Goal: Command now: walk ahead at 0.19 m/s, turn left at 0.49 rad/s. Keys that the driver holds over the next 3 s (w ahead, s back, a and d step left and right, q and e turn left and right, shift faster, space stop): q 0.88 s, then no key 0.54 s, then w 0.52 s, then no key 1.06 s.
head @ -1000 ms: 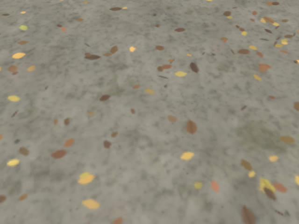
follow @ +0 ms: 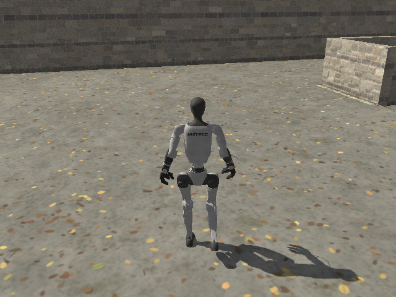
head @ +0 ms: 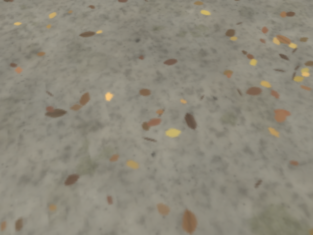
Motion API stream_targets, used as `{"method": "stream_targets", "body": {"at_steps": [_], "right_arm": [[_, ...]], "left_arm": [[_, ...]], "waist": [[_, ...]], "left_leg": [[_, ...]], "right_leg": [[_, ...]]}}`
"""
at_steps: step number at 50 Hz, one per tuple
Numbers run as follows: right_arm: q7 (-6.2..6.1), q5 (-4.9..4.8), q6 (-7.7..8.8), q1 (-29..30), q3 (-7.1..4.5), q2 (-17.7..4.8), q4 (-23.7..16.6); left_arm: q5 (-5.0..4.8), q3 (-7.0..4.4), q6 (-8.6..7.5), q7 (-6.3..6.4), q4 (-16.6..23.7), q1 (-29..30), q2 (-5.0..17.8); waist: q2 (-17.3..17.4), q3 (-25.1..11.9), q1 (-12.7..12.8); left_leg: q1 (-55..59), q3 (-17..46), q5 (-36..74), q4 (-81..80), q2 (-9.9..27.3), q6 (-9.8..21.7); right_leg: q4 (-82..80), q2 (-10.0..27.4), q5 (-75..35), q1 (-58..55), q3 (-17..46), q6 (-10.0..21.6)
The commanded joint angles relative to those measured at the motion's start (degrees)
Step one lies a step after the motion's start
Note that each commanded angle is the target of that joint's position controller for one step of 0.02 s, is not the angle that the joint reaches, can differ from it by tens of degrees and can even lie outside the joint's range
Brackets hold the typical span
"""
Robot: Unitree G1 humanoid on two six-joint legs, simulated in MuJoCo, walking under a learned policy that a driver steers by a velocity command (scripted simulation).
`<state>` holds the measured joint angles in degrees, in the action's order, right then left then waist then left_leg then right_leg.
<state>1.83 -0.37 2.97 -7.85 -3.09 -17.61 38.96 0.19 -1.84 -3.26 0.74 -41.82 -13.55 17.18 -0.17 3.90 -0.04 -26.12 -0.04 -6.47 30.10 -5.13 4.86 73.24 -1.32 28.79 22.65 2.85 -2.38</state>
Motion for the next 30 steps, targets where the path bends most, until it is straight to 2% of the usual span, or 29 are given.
{"method": "stream_targets", "body": {"at_steps": [1, 3, 5, 7, 9, 11, 13, 15, 16, 17, 18, 19, 20, 21, 22, 23, 25, 27, 30], "right_arm": [[-1.17, 0.4, -0.89, -3.0, -2.28, -7.6, -4.0], [-1.4, 0.62, -1.14, -1.3, -2.7, -8.5, -4.2], [-2.04, 0.37, -1.71, -1.5, -3.21, -9.8, -4.1], [-2.77, -0.27, -2.79, -1.0, -3.37, -10.0, -4.2], [-3.32, -0.5, -3.85, -0.6, -3.31, -9.7, -4.5], [-3.56, -0.44, -4.6, -0.8, -3.3, -9.6, -4.7], [-3.54, -0.37, -4.98, -1.1, -3.27, -9.2, -4.9], [-3.58, -0.86, -5.19, 0.1, -3.01, -8.4, -5.5], [-3.62, -1.02, -5.23, -0.4, -2.63, -7.0, -5.6], [-3.45, -0.12, -5.2, -3.8, -1.72, -3.8, -5.7], [-3.3, -0.26, -4.67, -4.9, -1.95, -4.6, -7.5], [-3.1, 0.49, -4.19, -6.6, -3.17, -9.2, -6.5], [-3.05, -0.38, -4.57, -6.2, -4.1, -11.1, -5.1], [-3.38, -0.7, -5.45, -6.4, -4.25, -10.2, -3.9], [-3.59, -0.63, -6.13, -5.9, -4.07, -9.2, -4.0], [-3.42, -0.83, -6.52, -5.4, -3.54, -7.3, -4.4], [-3.2, -1.2, -6.62, -2.9, -2.86, -5.1, -5.8], [-2.86, -1.1, -6.48, -0.8, -2.5, -4.3, -7.2], [-2.03, -0.82, -6.43, -0.1, -2.24, -4.0, -8.1]], "left_arm": [[0.22, -2.07, 0.3, 0.74, 5.8, -0.4, 7.6], [0.43, -1.45, 1.12, 1.27, 4.7, -3.1, 5.3], [0.75, -1.26, 1.5, 1.79, 4.5, -2.6, 4.7], [0.61, -1.33, 1.95, 1.8, 4.5, -1.0, 4.8], [0.31, -1.43, 2.25, 1.54, 5.3, 1.9, 4.8], [0.08, -1.58, 2.13, 1.17, 6.1, 4.5, 4.9], [-0.09, -1.92, 1.48, 0.75, 6.5, 5.5, 5.3], [-0.22, -2.5, 0.52, 0.38, 5.9, 3.2, 5.6], [0.05, -3.05, 0.1, 0.44, 5.4, 1.7, 6.9], [1.03, -3.93, 0.29, 0.97, 6.2, 1.6, 10.9], [2.97, -4.66, 1.14, 0.86, 5.5, 1.7, 13.4], [2.44, -4.2, 1.15, 0.9, 6.2, 1.8, 10.6], [1.88, -3.41, 1.22, 1.15, 6.8, 3.3, 7.5], [1.23, -3.11, 1.53, 1.26, 7.1, 5.2, 6.3], [0.56, -2.99, 1.79, 1.44, 7.2, 6.2, 5.9], [0.51, -2.91, 2.13, 1.66, 7.0, 6.3, 6.0], [0.94, -3.27, 2.81, 2.03, 6.4, 5.1, 6.5], [0.94, -3.79, 3.32, 2.27, 5.9, 4.1, 7.3], [0.45, -4.71, 3.65, 1.89, 5.6, 5.1, 9.2]], "waist": [[1.2, -9.9, 0.7], [3.3, -9.6, 2.3], [3.9, -12.1, 2.1], [4.8, -14.0, 1.7], [5.9, -13.5, 0.8], [7.5, -12.1, -0.1], [9.1, -11.1, -0.5], [9.7, -10.8, 1.3], [8.7, -10.6, 1.6], [-1.4, -12.8, -0.6], [-16.7, -9.8, -2.5], [-14.0, -10.7, -1.4], [-9.0, -9.9, -1.0], [-6.0, -8.8, -1.5], [-6.0, -7.9, -1.3], [-6.5, -7.2, -1.1], [-8.9, -7.2, 0.3], [-10.3, -8.5, 1.6], [-11.3, -9.8, 2.0]], "left_leg": [[15.6, 19.9, 29.9, -10.2, 16.1, 12.9], [9.8, 16.6, 33.7, -10.7, 14.4, 12.4], [9.0, 15.6, 34.6, -9.5, 13.5, 11.5], [8.3, 15.6, 27.5, -8.7, 12.1, 9.5], [7.5, 17.3, 16.5, -8.7, 11.0, 7.8], [7.9, 20.2, 7.7, -8.5, 10.6, 7.0], [10.1, 23.6, 6.6, -6.7, 11.0, 6.5], [11.7, 25.8, 7.4, -3.2, 9.9, 4.6], [9.8, 25.2, 3.0, -0.2, 7.8, 2.4], [4.5, 18.9, -14.4, 10.6, 3.1, -0.8], [-7.6, 8.8, -31.6, 20.9, -4.5, -4.0], [-9.7, 8.8, -31.2, 33.2, -0.1, -6.4], [-9.8, 8.7, -27.1, 37.9, 1.2, -7.4], [-9.8, 7.8, -23.9, 39.7, 2.1, -8.6], [-10.7, 7.2, -21.2, 40.9, 2.6, -9.4], [-10.0, 5.7, -19.4, 40.1, 2.9, -10.0], [-9.4, 2.8, -17.1, 34.9, 3.5, -10.8], [-7.9, 1.9, -17.1, 28.9, 5.0, -11.0], [-1.0, -0.2, -16.5, 19.9, 6.3, -9.9]], "right_leg": [[-3.0, 3.7, -2.5, 10.6, 2.8, -1.0], [-10.8, 3.2, -3.7, 7.4, 1.3, -2.5], [-16.5, 2.1, -8.0, 5.9, 1.1, -3.7], [-20.7, 1.4, -13.5, 4.0, 1.5, -4.1], [-24.9, 0.7, -16.0, 3.0, 2.0, -4.0], [-29.3, 0.0, -16.0, 2.6, 2.7, -3.5], [-34.5, -0.7, -14.3, 1.7, 3.3, -2.7], [-45.6, -0.6, -18.7, -3.2, 3.0, -1.1], [-51.7, 2.6, -24.7, -8.5, 4.2, 0.5], [-52.6, 15.2, -33.2, -15.5, 14.4, 5.3], [-54.5, 24.1, -44.3, -16.9, 27.9, 15.4], [-54.3, 26.4, -44.4, -16.8, 29.9, 19.1], [-52.8, 22.8, -42.5, -15.8, 22.6, 17.1], [-52.1, 18.8, -39.8, -15.1, 16.5, 14.3], [-52.0, 17.4, -39.1, -14.7, 13.5, 13.3], [-52.5, 15.8, -40.0, -13.7, 10.1, 13.0], [-53.4, 14.5, -39.9, -15.2, 6.2, 13.3], [-53.3, 15.9, -40.1, -17.6, 4.9, 14.3], [-53.3, 17.6, -39.8, -16.4, 2.5, 14.6]]}}
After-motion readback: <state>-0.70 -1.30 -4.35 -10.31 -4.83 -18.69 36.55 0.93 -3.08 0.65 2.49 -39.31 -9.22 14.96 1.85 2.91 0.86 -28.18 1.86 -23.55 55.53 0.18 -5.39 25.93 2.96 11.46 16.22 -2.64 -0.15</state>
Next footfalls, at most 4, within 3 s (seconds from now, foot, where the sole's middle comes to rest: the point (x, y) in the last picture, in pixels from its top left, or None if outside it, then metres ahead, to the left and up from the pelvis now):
0.34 right None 0.22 -0.15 -0.76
0.74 left None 0.09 0.10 -0.76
1.16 right None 0.22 -0.10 -0.76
2.10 right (130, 207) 0.53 0.14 -0.76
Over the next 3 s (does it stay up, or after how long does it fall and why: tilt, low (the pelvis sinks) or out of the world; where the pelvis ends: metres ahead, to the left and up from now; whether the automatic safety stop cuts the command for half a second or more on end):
stays up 0.43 0.20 0.01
